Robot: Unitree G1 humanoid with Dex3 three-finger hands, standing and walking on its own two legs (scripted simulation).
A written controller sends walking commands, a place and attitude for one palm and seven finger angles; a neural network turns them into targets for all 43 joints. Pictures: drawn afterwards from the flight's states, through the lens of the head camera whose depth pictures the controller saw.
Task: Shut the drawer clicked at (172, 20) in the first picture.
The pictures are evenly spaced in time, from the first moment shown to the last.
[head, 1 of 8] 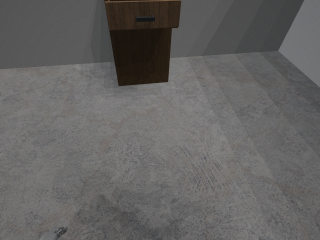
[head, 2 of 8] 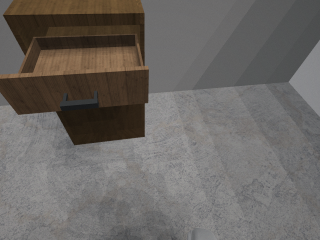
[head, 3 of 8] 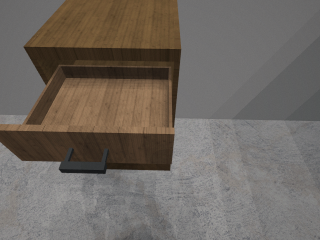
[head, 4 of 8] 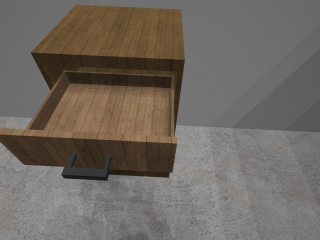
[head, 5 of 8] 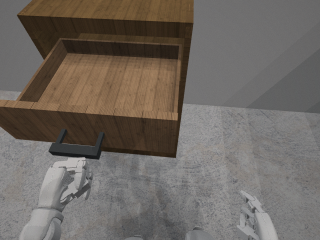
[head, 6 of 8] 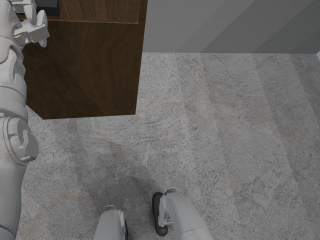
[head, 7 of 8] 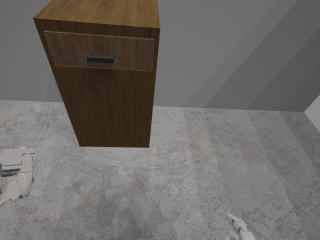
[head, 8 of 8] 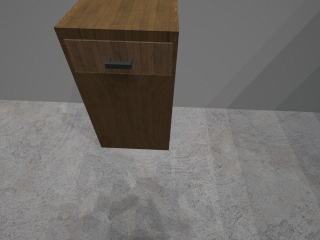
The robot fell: no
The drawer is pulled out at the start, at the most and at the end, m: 0.30 0.30 0.00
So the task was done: yes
